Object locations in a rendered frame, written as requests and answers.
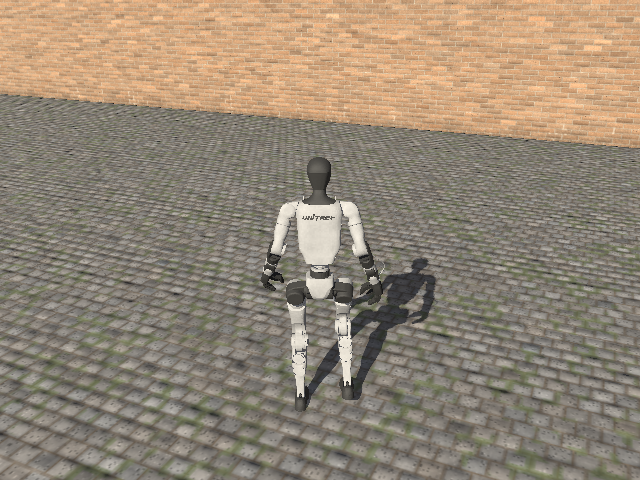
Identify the humanoid robot torso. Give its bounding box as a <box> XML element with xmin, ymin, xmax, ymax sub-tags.
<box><xmin>296</xmin><ymin>196</ymin><xmax>343</xmax><ymax>300</ymax></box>

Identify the robot left upper arm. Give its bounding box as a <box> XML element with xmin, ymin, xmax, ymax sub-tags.
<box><xmin>270</xmin><ymin>201</ymin><xmax>299</xmax><ymax>256</ymax></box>

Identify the robot left forearm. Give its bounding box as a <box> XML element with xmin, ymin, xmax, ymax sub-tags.
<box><xmin>263</xmin><ymin>240</ymin><xmax>281</xmax><ymax>276</ymax></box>

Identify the left robot hand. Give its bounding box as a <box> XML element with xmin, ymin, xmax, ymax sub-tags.
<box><xmin>260</xmin><ymin>272</ymin><xmax>284</xmax><ymax>291</ymax></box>

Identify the right robot hand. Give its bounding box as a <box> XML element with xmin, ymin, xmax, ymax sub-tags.
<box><xmin>360</xmin><ymin>281</ymin><xmax>383</xmax><ymax>305</ymax></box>

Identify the robot right forearm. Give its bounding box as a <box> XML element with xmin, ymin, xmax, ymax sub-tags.
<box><xmin>359</xmin><ymin>241</ymin><xmax>380</xmax><ymax>285</ymax></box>

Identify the robot right upper arm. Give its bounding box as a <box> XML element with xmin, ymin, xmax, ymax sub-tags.
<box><xmin>340</xmin><ymin>201</ymin><xmax>368</xmax><ymax>257</ymax></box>

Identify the right robot thigh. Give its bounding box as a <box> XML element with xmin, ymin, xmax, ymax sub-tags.
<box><xmin>333</xmin><ymin>278</ymin><xmax>354</xmax><ymax>336</ymax></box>

